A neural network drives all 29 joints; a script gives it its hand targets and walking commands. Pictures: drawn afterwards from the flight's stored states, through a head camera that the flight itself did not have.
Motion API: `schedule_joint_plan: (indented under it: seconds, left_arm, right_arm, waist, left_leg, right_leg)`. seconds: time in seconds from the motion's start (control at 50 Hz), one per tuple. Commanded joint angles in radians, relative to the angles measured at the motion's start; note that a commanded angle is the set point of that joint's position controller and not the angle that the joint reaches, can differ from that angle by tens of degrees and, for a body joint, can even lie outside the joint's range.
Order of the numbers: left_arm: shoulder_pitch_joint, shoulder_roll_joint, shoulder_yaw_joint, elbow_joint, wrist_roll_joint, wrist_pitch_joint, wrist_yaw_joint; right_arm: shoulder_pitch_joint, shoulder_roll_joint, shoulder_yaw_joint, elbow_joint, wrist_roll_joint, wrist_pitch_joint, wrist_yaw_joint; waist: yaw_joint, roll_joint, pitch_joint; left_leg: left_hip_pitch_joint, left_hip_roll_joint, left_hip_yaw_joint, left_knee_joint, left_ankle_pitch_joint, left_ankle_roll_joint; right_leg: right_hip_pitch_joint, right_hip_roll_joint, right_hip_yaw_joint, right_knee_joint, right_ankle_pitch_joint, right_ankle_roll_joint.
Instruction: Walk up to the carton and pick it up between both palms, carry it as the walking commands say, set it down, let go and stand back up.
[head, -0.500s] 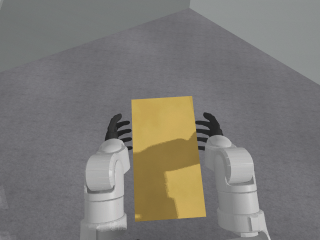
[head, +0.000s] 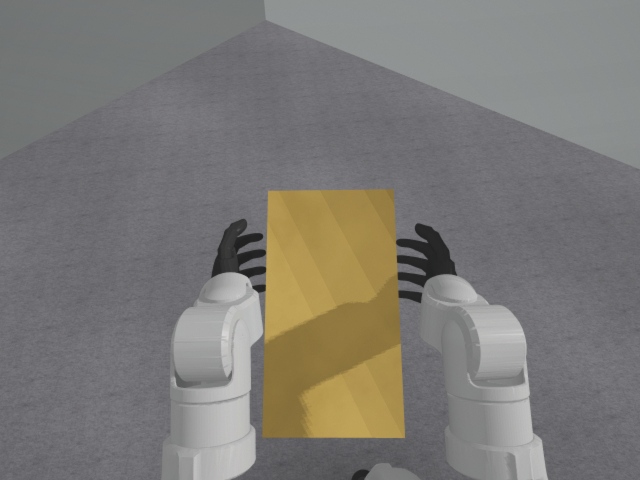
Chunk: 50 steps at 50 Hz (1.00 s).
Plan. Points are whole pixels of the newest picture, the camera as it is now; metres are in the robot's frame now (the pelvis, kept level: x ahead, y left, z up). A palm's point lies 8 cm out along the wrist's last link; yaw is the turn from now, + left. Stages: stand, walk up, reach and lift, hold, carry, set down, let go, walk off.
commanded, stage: carry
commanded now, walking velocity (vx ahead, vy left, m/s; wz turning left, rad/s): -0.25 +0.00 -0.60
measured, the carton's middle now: (331, 308) +0.34 -0.01 -0.01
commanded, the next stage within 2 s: none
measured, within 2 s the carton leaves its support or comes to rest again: neither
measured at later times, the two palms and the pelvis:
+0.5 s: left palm (317, 383) +0.21 +0.02 +0.10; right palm out of the picture +0.12 -0.19 +0.09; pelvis -0.12 +0.03 +0.00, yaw -19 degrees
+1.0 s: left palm out of the picture +0.00 -0.01 +0.10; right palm out of the picture -0.14 -0.19 +0.09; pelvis -0.31 +0.09 +0.01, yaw -36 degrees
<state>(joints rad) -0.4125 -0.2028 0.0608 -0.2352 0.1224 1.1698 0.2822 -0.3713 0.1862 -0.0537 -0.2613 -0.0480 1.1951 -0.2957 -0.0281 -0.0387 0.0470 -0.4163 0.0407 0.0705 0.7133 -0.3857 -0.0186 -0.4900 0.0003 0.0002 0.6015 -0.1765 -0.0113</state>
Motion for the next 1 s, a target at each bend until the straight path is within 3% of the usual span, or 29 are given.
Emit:
schedule_joint_plan:
  seconds: [0.0,0.02,0.04,0.08,0.14,0.22,0.26,0.3,0.32,0.34,0.36,0.4,0.44,0.52,0.56,0.58,0.6,0.62,0.66,0.72,0.8,0.84,0.86,0.88,0.9,0.92,0.94,0.96,0.98]
  left_arm:
    - [-0.097,-0.983,-0.417,-0.038,-0.26,0.004,-0.18]
    - [-0.086,-0.985,-0.43,-0.047,-0.259,0.012,-0.182]
    - [-0.147,-1.004,-0.453,-0.048,-0.271,0.015,-0.186]
    - [-0.182,-1.03,-0.475,-0.047,-0.296,0.006,-0.197]
    - [-0.217,-1.056,-0.495,-0.072,-0.336,0.007,-0.204]
    - [-0.16,-1.026,-0.479,-0.024,-0.333,0.025,-0.201]
    - [-0.14,-1.011,-0.469,0.004,-0.327,0.033,-0.205]
    - [-0.145,-1.011,-0.462,0.016,-0.327,0.034,-0.213]
    - [-0.144,-0.999,-0.454,0.01,-0.331,0.033,-0.218]
    - [-0.171,-0.987,-0.442,0.005,-0.321,0.022,-0.217]
    - [-0.175,-1.001,-0.445,-0.014,-0.33,0.018,-0.221]
    - [-0.161,-1.015,-0.421,-0.013,-0.295,0.001,-0.213]
    - [-0.161,-1.027,-0.405,-0.048,-0.273,-0.015,-0.203]
    - [-0.094,-0.968,-0.387,-0.034,-0.237,-0.013,-0.181]
    - [-0.067,-0.956,-0.388,0.0,-0.231,-0.004,-0.176]
    - [-0.062,-0.963,-0.394,0.013,-0.234,0.001,-0.176]
    - [-0.08,-0.988,-0.437,-0.022,-0.247,0.007,-0.184]
    - [-0.145,-0.998,-0.451,-0.028,-0.261,0.001,-0.185]
    - [-0.224,-1.051,-0.497,-0.059,-0.315,-0.009,-0.201]
    - [-0.246,-1.043,-0.505,-0.071,-0.353,-0.003,-0.208]
    - [-0.179,-0.984,-0.467,0.006,-0.331,0.023,-0.202]
    - [-0.159,-0.991,-0.455,0.051,-0.327,0.029,-0.21]
    - [-0.163,-1.0,-0.446,0.064,-0.331,0.028,-0.217]
    - [-0.173,-0.993,-0.437,0.055,-0.34,0.024,-0.224]
    - [-0.189,-1.004,-0.425,0.048,-0.327,0.005,-0.225]
    - [-0.209,-1.031,-0.428,0.016,-0.335,0.001,-0.231]
    - [-0.203,-1.029,-0.423,-0.002,-0.326,-0.008,-0.23]
    - [-0.191,-1.037,-0.412,-0.006,-0.308,-0.015,-0.223]
    - [-0.186,-1.038,-0.399,-0.016,-0.299,-0.023,-0.218]
  right_arm:
    - [-0.256,1.033,0.454,-0.086,0.287,-0.037,0.214]
    - [-0.239,1.015,0.441,-0.073,0.277,-0.037,0.216]
    - [-0.262,1.022,0.428,-0.071,0.275,-0.039,0.215]
    - [-0.257,1.051,0.419,-0.061,0.249,-0.044,0.221]
    - [-0.25,1.03,0.371,-0.055,0.218,-0.051,0.209]
    - [-0.208,0.983,0.341,-0.034,0.192,-0.047,0.193]
    - [-0.18,0.979,0.338,0.001,0.177,-0.043,0.188]
    - [-0.171,0.988,0.345,0.022,0.177,-0.044,0.186]
    - [-0.179,0.992,0.355,0.007,0.184,-0.043,0.184]
    - [-0.222,1.011,0.401,-0.024,0.198,-0.037,0.191]
    - [-0.277,1.03,0.422,-0.053,0.22,-0.045,0.192]
    - [-0.357,1.053,0.475,-0.102,0.271,-0.054,0.204]
    - [-0.396,1.063,0.493,-0.153,0.318,-0.066,0.218]
    - [-0.321,1.037,0.481,-0.104,0.318,-0.048,0.219]
    - [-0.276,1.031,0.462,-0.05,0.3,-0.037,0.222]
    - [-0.277,1.023,0.453,-0.031,0.293,-0.033,0.226]
    - [-0.254,1.024,0.432,-0.033,0.285,-0.044,0.23]
    - [-0.287,1.046,0.426,-0.052,0.288,-0.047,0.232]
    - [-0.281,1.078,0.396,-0.05,0.251,-0.055,0.234]
    - [-0.276,1.036,0.344,-0.042,0.216,-0.058,0.215]
    - [-0.199,0.979,0.309,0.037,0.17,-0.042,0.189]
    - [-0.158,0.981,0.304,0.089,0.154,-0.041,0.184]
    - [-0.154,0.99,0.307,0.106,0.157,-0.045,0.184]
    - [-0.161,1.007,0.317,0.092,0.166,-0.051,0.183]
    - [-0.233,1.021,0.38,0.028,0.181,-0.052,0.186]
    - [-0.322,1.049,0.401,-0.018,0.209,-0.064,0.189]
    - [-0.363,1.069,0.439,-0.059,0.237,-0.072,0.194]
    - [-0.387,1.083,0.469,-0.077,0.259,-0.075,0.204]
    - [-0.391,1.086,0.488,-0.092,0.282,-0.078,0.212]
  waist:
    - [0.03,-0.031,-0.534]
    - [0.036,0.271,-0.515]
    - [0.041,0.453,-0.496]
    - [0.04,0.197,-0.466]
    - [0.051,0.21,-0.404]
    - [0.034,0.267,-0.441]
    - [0.039,0.274,-0.438]
    - [0.048,0.189,-0.412]
    - [0.046,-0.007,-0.412]
    - [0.033,-0.332,-0.406]
    - [0.029,-0.28,-0.423]
    - [0.036,-0.193,-0.442]
    - [0.038,-0.14,-0.451]
    - [0.054,-0.163,-0.479]
    - [0.043,-0.125,-0.48]
    - [0.046,0.036,-0.463]
    - [0.036,0.413,-0.414]
    - [0.043,0.348,-0.419]
    - [0.043,0.154,-0.379]
    - [0.05,0.189,-0.359]
    - [0.034,0.275,-0.396]
    - [0.046,0.244,-0.385]
    - [0.05,0.149,-0.356]
    - [0.038,-0.115,-0.355]
    - [0.03,-0.415,-0.329]
    - [0.027,-0.274,-0.353]
    - [0.028,-0.18,-0.372]
    - [0.03,-0.112,-0.386]
    - [0.031,-0.1,-0.391]
  left_leg:
    - [0.288,0.131,-0.054,-0.329,0.399,0.039]
    - [0.406,0.4,-0.27,-0.296,0.84,0.13]
    - [0.385,0.51,-0.323,-0.256,1.116,0.245]
    - [0.359,0.421,-0.168,-0.199,1.104,0.238]
    - [0.339,0.301,0.026,-0.17,0.964,0.161]
    - [0.421,0.328,0.038,-0.114,1.058,0.168]
    - [0.428,0.339,0.039,-0.084,0.992,0.156]
    - [0.282,0.285,0.077,-0.006,0.762,0.071]
    - [0.082,0.213,0.079,0.112,0.301,0.008]
    - [-0.15,0.065,0.083,0.247,-0.283,-0.034]
    - [-0.156,0.072,-0.016,0.373,-0.301,-0.032]
    - [-0.108,0.058,-0.029,0.382,-0.136,-0.011]
    - [-0.054,0.032,-0.015,0.262,-0.037,-0.008]
    - [0.058,-0.02,0.009,-0.033,-0.033,-0.009]
    - [0.215,0.028,-0.003,-0.284,0.108,0.003]
    - [0.322,0.185,-0.144,-0.386,0.254,0.038]
    - [0.309,0.482,-0.402,-0.408,0.562,0.195]
    - [0.258,0.472,-0.327,-0.345,0.742,0.257]
    - [0.155,0.364,-0.123,-0.322,0.565,0.232]
    - [0.148,0.267,0.022,-0.284,0.422,0.16]
    - [0.271,0.331,-0.029,-0.239,0.558,0.157]
    - [0.239,0.327,-0.008,-0.183,0.523,0.118]
    - [0.151,0.277,0.028,-0.106,0.418,0.055]
    - [-0.054,0.167,0.064,0.055,0.068,-0.02]
    - [-0.251,0.041,0.062,0.266,-0.277,-0.052]
    - [-0.219,0.053,-0.039,0.452,-0.24,-0.047]
    - [-0.183,0.045,-0.052,0.502,-0.155,-0.03]
    - [-0.152,0.043,-0.051,0.512,-0.054,-0.02]
    - [-0.162,0.041,-0.047,0.494,0.018,-0.018]
  right_leg:
    - [0.228,-0.164,0.092,0.066,0.432,-0.038]
    - [-0.023,-0.058,-0.018,0.206,0.027,0.015]
    - [-0.104,0.025,-0.06,0.461,-0.514,0.019]
    - [-0.091,-0.024,0.004,0.623,-0.445,0.014]
    - [-0.064,-0.029,-0.054,0.494,-0.291,0.05]
    - [-0.001,0.002,-0.134,0.23,-0.322,0.043]
    - [0.052,-0.005,-0.143,0.026,-0.249,0.026]
    - [0.225,-0.078,-0.078,-0.215,0.041,0.009]
    - [0.37,-0.236,0.121,-0.238,0.478,-0.021]
    - [0.441,-0.414,0.4,-0.174,1.008,-0.145]
    - [0.45,-0.382,0.295,-0.11,1.124,-0.17]
    - [0.371,-0.31,0.138,-0.105,0.836,-0.143]
    - [0.329,-0.247,0.088,-0.087,0.643,-0.114]
    - [0.319,-0.244,0.182,-0.118,0.526,-0.103]
    - [0.228,-0.205,0.177,-0.068,0.385,-0.057]
    - [0.098,-0.135,0.122,0.042,0.137,-0.025]
    - [-0.139,0.021,-0.057,0.304,-0.339,0.033]
    - [-0.096,0.0,-0.009,0.578,-0.461,0.025]
    - [-0.061,-0.029,0.008,0.738,-0.32,0.024]
    - [-0.026,-0.023,-0.057,0.596,-0.221,0.051]
    - [0.053,-0.005,-0.122,0.198,-0.318,0.03]
    - [0.145,-0.012,-0.11,-0.108,-0.194,0.004]
    - [0.22,-0.076,-0.024,-0.26,-0.1,-0.014]
    - [0.328,-0.296,0.278,-0.338,0.155,-0.054]
    - [0.307,-0.446,0.513,-0.292,0.571,-0.194]
    - [0.291,-0.377,0.372,-0.225,0.673,-0.188]
    - [0.267,-0.322,0.255,-0.211,0.558,-0.147]
    - [0.259,-0.262,0.152,-0.18,0.461,-0.117]
    - [0.278,-0.236,0.135,-0.152,0.405,-0.12]
